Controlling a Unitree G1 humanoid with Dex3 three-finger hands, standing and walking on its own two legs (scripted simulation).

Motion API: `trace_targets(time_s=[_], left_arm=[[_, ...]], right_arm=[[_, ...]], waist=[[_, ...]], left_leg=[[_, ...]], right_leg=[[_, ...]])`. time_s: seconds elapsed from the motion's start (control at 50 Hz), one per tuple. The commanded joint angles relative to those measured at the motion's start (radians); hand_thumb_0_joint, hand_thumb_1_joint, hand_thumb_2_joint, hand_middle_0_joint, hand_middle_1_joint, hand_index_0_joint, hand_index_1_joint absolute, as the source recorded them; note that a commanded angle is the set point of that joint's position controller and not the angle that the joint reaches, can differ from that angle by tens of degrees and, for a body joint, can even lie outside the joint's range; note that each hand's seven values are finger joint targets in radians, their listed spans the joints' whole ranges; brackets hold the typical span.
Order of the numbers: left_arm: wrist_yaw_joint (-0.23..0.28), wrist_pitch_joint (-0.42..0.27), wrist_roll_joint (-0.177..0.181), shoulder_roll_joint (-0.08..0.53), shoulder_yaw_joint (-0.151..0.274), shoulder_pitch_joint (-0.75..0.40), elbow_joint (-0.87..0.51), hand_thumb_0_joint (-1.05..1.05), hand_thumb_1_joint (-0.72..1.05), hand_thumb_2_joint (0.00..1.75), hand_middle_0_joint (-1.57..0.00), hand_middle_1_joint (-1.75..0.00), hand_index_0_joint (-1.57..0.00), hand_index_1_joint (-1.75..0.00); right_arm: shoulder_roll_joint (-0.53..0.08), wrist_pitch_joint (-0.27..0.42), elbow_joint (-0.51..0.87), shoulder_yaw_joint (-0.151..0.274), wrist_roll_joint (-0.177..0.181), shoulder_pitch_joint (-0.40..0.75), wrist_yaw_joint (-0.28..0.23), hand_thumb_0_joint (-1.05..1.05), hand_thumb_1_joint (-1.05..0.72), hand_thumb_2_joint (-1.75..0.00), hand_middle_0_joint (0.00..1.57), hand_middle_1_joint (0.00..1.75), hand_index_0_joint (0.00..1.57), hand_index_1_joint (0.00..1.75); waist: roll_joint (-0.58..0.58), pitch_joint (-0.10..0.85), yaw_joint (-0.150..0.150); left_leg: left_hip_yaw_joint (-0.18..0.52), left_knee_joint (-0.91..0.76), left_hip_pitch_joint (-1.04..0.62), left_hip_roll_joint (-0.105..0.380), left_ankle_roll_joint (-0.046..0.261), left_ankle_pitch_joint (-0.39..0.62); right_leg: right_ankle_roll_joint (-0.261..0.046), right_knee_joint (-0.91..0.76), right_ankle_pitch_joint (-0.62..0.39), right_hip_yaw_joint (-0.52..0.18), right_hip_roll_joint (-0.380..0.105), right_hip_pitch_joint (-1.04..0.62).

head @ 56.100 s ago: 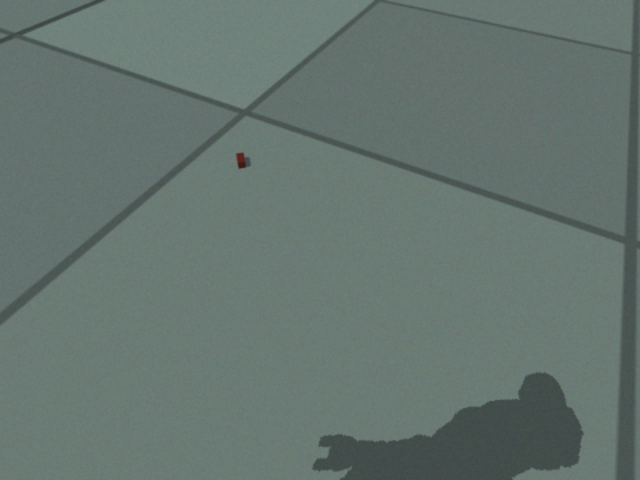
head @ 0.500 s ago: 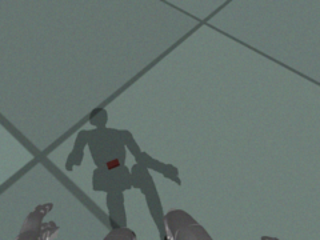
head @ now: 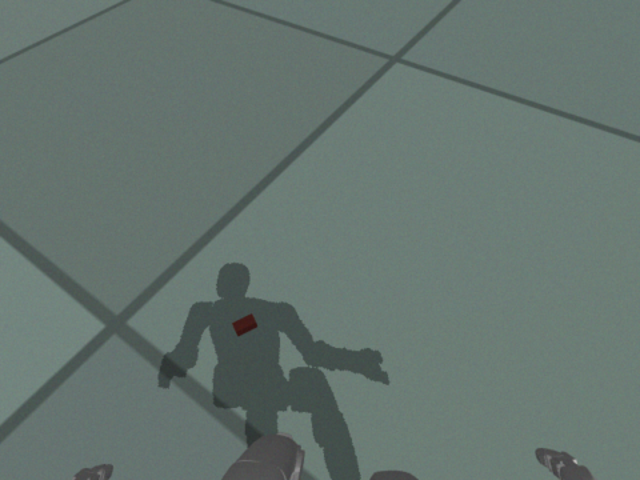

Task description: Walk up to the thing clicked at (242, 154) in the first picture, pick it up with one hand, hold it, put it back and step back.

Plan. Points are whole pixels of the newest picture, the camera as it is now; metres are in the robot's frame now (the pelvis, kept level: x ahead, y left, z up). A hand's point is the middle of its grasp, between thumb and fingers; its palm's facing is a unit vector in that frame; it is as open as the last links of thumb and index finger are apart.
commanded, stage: step back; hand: left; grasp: from above
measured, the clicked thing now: (245, 325) +0.61 +0.29 -0.75
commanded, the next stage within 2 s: none
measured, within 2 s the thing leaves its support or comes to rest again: neither
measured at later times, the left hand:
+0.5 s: hand out of the picture -0.09 +0.27 -0.16, palm faces +0.09 -0.93 -0.37, open 7.4 cm
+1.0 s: hand out of the picture -0.24 +0.23 -0.15, palm faces +0.11 -0.90 -0.43, open 7.4 cm
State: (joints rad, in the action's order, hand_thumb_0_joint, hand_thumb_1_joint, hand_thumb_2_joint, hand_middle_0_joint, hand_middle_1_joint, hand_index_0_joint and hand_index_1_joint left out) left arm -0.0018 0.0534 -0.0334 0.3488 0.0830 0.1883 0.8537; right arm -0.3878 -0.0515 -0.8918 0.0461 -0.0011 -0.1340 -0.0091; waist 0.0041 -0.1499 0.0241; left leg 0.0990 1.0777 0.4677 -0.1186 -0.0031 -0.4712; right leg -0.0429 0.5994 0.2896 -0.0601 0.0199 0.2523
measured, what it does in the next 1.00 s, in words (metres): walks backwards: left foot, then right foot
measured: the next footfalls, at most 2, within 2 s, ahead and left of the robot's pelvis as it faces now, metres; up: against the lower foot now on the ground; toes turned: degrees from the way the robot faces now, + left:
left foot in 0.24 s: -0.07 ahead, +0.12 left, +0.00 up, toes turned +3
right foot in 0.62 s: -0.21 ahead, -0.17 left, +0.00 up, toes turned +4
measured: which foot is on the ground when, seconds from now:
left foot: up 0.00-0.22, down 0.24-0.66, up 0.68-0.96, down 0.98-1.00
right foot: down 0.00-0.26, up 0.28-0.60, down 0.62-1.00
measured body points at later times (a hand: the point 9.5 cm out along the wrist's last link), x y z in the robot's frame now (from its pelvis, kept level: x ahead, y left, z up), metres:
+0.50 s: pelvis -0.16 -0.01 +0.00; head -0.11 +0.02 +0.44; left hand -0.09 +0.32 -0.13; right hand -0.03 -0.31 -0.10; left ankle -0.11 +0.12 -0.73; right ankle -0.21 -0.17 -0.65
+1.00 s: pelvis -0.35 -0.06 -0.02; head -0.28 -0.05 +0.42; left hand -0.25 +0.27 -0.12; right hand -0.24 -0.37 -0.14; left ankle -0.38 +0.05 -0.74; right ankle -0.25 -0.17 -0.73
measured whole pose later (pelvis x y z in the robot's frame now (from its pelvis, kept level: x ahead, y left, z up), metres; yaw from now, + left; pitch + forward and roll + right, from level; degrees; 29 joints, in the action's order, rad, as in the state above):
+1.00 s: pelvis -0.35 -0.06 -0.02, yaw +8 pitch -2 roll +2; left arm 0.03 0.05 -0.03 0.40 0.08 0.08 0.76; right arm -0.37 -0.05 -0.89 0.04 -0.02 -0.20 -0.02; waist -0.03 -0.21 0.00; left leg 0.03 0.65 0.24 -0.06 0.01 -0.38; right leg -0.01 0.71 0.24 0.02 -0.06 0.44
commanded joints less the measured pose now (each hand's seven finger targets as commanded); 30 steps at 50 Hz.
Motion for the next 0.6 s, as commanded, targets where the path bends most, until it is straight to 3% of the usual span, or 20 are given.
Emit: trace_targets(time_s=[0.0, 0.06, 0.12, 0.16, 0.18, 0.2, 0.22, 0.24, 0.26, 0.28, 0.3, 0.32, 0.34, 0.36, 0.4, 0.44, 0.5, 0.52, 0.54, 0.58], left_arm=[[0.021, -0.035, -0.005, 0.238, 0.066, -0.115, -0.153, 0.0, 0.9, 0.9, -0.2, -0.3, -0.2, -0.3], [0.027, -0.031, -0.009, 0.221, 0.064, -0.023, -0.149, 0.0, 0.9, 0.9, -0.2, -0.3, -0.2, -0.3], [0.03, -0.02, -0.007, 0.242, 0.064, -0.018, -0.156, 0.0, 0.9, 0.9, -0.2, -0.3, -0.2, -0.3], [0.026, -0.012, 0.002, 0.251, 0.059, -0.054, -0.168, 0.0, 0.9, 0.9, -0.2, -0.3, -0.2, -0.3], [0.021, -0.006, 0.007, 0.257, 0.055, -0.053, -0.171, 0.0, 0.9, 0.9, -0.2, -0.3, -0.2, -0.3], [0.018, 0.0, 0.01, 0.251, 0.051, -0.057, -0.176, 0.0, 0.9, 0.9, -0.2, -0.3, -0.2, -0.3], [0.014, 0.004, 0.012, 0.224, 0.041, -0.057, -0.184, 0.0, 0.9, 0.9, -0.2, -0.3, -0.2, -0.3], [0.013, 0.0, 0.016, 0.187, 0.036, -0.063, -0.191, 0.0, 0.9, 0.9, -0.2, -0.3, -0.2, -0.3], [0.027, -0.001, 0.006, 0.237, 0.065, -0.131, -0.195, 0.0, 0.9, 0.9, -0.2, -0.3, -0.2, -0.3], [0.028, 0.0, 0.001, 0.259, 0.071, -0.141, -0.184, 0.0, 0.9, 0.9, -0.2, -0.3, -0.2, -0.3], [0.023, 0.003, 0.007, 0.246, 0.072, -0.124, -0.158, 0.0, 0.9, 0.9, -0.2, -0.3, -0.2, -0.3], [0.019, 0.005, 0.021, 0.22, 0.067, -0.067, -0.136, 0.0, 0.9, 0.9, -0.2, -0.3, -0.2, -0.3], [0.016, 0.006, 0.027, 0.22, 0.067, -0.015, -0.118, 0.0, 0.9, 0.9, -0.2, -0.3, -0.2, -0.3], [0.013, 0.007, 0.024, 0.226, 0.069, 0.007, -0.11, 0.0, 0.9, 0.9, -0.2, -0.3, -0.2, -0.3], [0.012, 0.003, 0.018, 0.213, 0.067, 0.001, -0.112, 0.0, 0.9, 0.9, -0.2, -0.3, -0.2, -0.3], [0.017, -0.007, 0.012, 0.203, 0.057, 0.001, -0.124, 0.0, 0.9, 0.9, -0.2, -0.3, -0.2, -0.3], [0.016, -0.02, 0.012, 0.198, 0.048, -0.03, -0.124, 0.0, 0.9, 0.9, -0.2, -0.3, -0.2, -0.3], [0.016, -0.022, 0.013, 0.195, 0.045, 0.004, -0.109, 0.0, 0.9, 0.9, -0.2, -0.3, -0.2, -0.3], [0.013, -0.025, 0.013, 0.199, 0.046, 0.021, -0.088, 0.0, 0.9, 0.9, -0.2, -0.3, -0.2, -0.3], [0.01, -0.029, 0.011, 0.194, 0.049, 0.145, -0.025, 0.0, 0.9, 0.9, -0.2, -0.3, -0.2, -0.3]], right_arm=[[-0.193, 0.033, 0.05, 0.043, 0.006, -0.077, -0.026, 0.0, -0.9, -0.9, 0.2, 0.3, 0.2, 0.3], [-0.176, 0.041, 0.081, 0.033, 0.002, -0.046, -0.03, 0.0, -0.9, -0.9, 0.2, 0.3, 0.2, 0.3], [-0.176, 0.045, 0.089, 0.039, -0.008, -0.065, -0.029, 0.0, -0.9, -0.9, 0.2, 0.3, 0.2, 0.3], [-0.176, 0.046, 0.06, 0.049, -0.015, -0.135, -0.024, 0.0, -0.9, -0.9, 0.2, 0.3, 0.2, 0.3], [-0.176, 0.048, 0.043, 0.055, -0.016, -0.161, -0.02, 0.0, -0.9, -0.9, 0.2, 0.3, 0.2, 0.3], [-0.181, 0.049, 0.041, 0.06, -0.022, -0.169, -0.018, 0.0, -0.9, -0.9, 0.2, 0.3, 0.2, 0.3], [-0.228, 0.051, 0.049, 0.075, -0.037, -0.17, -0.018, 0.0, -0.9, -0.9, 0.2, 0.3, 0.2, 0.3], [-0.317, 0.051, 0.066, 0.092, -0.05, -0.127, -0.014, 0.0, -0.9, -0.9, 0.2, 0.3, 0.2, 0.3], [-0.382, 0.048, 0.095, 0.104, -0.044, -0.074, -0.01, 0.0, -0.9, -0.9, 0.2, 0.3, 0.2, 0.3], [-0.368, 0.06, 0.111, 0.104, -0.043, -0.004, -0.022, 0.0, -0.9, -0.9, 0.2, 0.3, 0.2, 0.3], [-0.31, 0.062, 0.111, 0.084, -0.049, 0.01, -0.024, 0.0, -0.9, -0.9, 0.2, 0.3, 0.2, 0.3], [-0.266, 0.062, 0.12, 0.067, -0.055, 0.057, -0.024, 0.0, -0.9, -0.9, 0.2, 0.3, 0.2, 0.3], [-0.241, 0.062, 0.128, 0.061, -0.047, 0.078, -0.027, 0.0, -0.9, -0.9, 0.2, 0.3, 0.2, 0.3], [-0.235, 0.063, 0.128, 0.063, -0.041, 0.063, -0.026, 0.0, -0.9, -0.9, 0.2, 0.3, 0.2, 0.3], [-0.224, 0.06, 0.118, 0.066, -0.037, 0.006, -0.023, 0.0, -0.9, -0.9, 0.2, 0.3, 0.2, 0.3], [-0.228, 0.056, 0.124, 0.072, -0.027, -0.025, -0.027, 0.0, -0.9, -0.9, 0.2, 0.3, 0.2, 0.3], [-0.238, 0.046, 0.119, 0.075, -0.033, -0.072, -0.025, 0.0, -0.9, -0.9, 0.2, 0.3, 0.2, 0.3], [-0.254, 0.039, 0.129, 0.077, -0.032, -0.043, -0.022, 0.0, -0.9, -0.9, 0.2, 0.3, 0.2, 0.3], [-0.262, 0.032, 0.132, 0.079, -0.033, -0.03, -0.019, 0.0, -0.9, -0.9, 0.2, 0.3, 0.2, 0.3], [-0.276, 0.014, 0.151, 0.077, -0.023, 0.028, -0.015, 0.0, -0.9, -0.9, 0.2, 0.3, 0.2, 0.3]], waist=[[-0.122, 0.12, -0.023], [-0.146, 0.177, 0.026], [-0.192, 0.218, 0.023], [-0.192, 0.237, -0.012], [-0.149, 0.245, -0.025], [-0.116, 0.236, -0.034], [-0.008, 0.232, -0.036], [0.22, 0.199, -0.032], [0.257, 0.153, -0.083], [0.227, 0.108, -0.059], [0.129, 0.102, -0.043], [0.098, 0.112, 0.0], [0.096, 0.109, 0.03], [0.108, 0.113, 0.029], [0.12, 0.128, -0.006], [0.157, 0.164, -0.028], [0.175, 0.226, -0.069], [0.216, 0.237, -0.05], [0.228, 0.239, -0.052], [0.217, 0.268, 0.01]], left_leg=[[0.039, 0.103, 0.0, -0.023, -0.024, 0.015], [0.011, -0.092, 0.059, 0.023, -0.033, -0.047], [-0.026, -0.329, -0.031, 0.089, -0.015, -0.052], [-0.062, -0.503, -0.146, 0.095, 0.004, 0.054], [-0.097, -0.616, -0.223, 0.077, 0.014, 0.172], [-0.074, -0.68, -0.274, 0.09, 0.029, 0.295], [0.097, -0.707, -0.34, 0.215, 0.073, 0.273], [0.369, -0.761, -0.367, 0.422, 0.165, 0.373], [0.466, -0.797, -0.153, 0.555, 0.315, 0.405], [0.493, -0.802, -0.052, 0.583, 0.341, 0.439], [0.33, -0.761, -0.049, 0.489, 0.302, 0.519], [0.193, -0.724, -0.111, 0.392, 0.243, 0.583], [0.117, -0.712, -0.143, 0.341, 0.198, 0.564], [0.109, -0.709, -0.171, 0.33, 0.191, 0.527], [0.113, -0.67, -0.295, 0.315, 0.2, 0.547], [0.122, -0.624, -0.414, 0.36, 0.243, 0.621], [0.102, -0.568, -0.484, 0.353, 0.25, 0.684], [0.099, -0.563, -0.442, 0.363, 0.237, 0.659], [0.096, -0.555, -0.399, 0.35, 0.225, 0.619], [0.071, -0.503, -0.292, 0.332, 0.183, 0.526]], right_leg=[[-0.154, -0.209, -0.317, -0.17, -0.203, -0.018], [-0.174, -0.166, -0.399, -0.18, -0.237, -0.241], [-0.178, -0.116, -0.473, -0.193, -0.27, -0.263], [-0.146, -0.077, -0.418, -0.176, -0.251, -0.21], [-0.117, -0.046, -0.363, -0.136, -0.214, -0.168], [-0.077, -0.034, -0.276, -0.123, -0.19, -0.095], [-0.03, 0.04, -0.113, -0.094, -0.132, 0.057], [0.021, 0.228, 0.197, 0.018, 0.026, 0.253], [0.047, 0.454, 0.359, -0.052, 0.057, 0.196], [0.041, 0.618, 0.333, -0.143, 0.03, 0.147], [0.036, 0.667, 0.288, -0.145, 0.071, 0.136], [0.029, 0.705, 0.231, -0.156, 0.102, 0.184], [0.026, 0.719, 0.178, -0.148, 0.11, 0.213], [0.032, 0.725, 0.161, -0.131, 0.117, 0.22], [0.062, 0.655, 0.166, -0.123, 0.101, 0.266], [0.082, 0.513, 0.216, -0.101, 0.061, 0.273], [0.087, 0.236, 0.24, -0.034, 0.014, 0.204], [0.075, 0.139, 0.22, -0.005, -0.008, 0.135], [0.068, 0.058, 0.191, 0.023, 0.002, 0.084], [0.038, -0.195, -0.012, 0.067, 0.01, -0.079]])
